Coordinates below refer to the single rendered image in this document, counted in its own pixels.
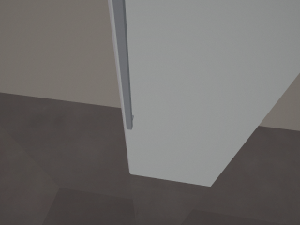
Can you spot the fridge door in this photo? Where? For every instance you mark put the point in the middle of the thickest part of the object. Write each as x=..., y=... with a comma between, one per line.
x=203, y=75

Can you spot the handle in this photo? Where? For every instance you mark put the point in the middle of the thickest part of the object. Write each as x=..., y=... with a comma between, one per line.
x=120, y=21

